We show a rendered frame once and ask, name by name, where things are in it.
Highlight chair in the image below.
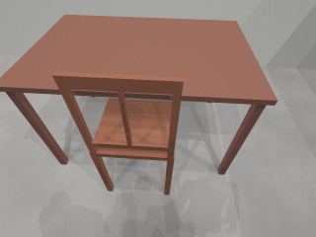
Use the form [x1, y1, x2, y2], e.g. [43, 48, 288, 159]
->
[52, 71, 184, 196]

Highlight table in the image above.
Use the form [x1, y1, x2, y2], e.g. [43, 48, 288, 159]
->
[0, 14, 277, 175]

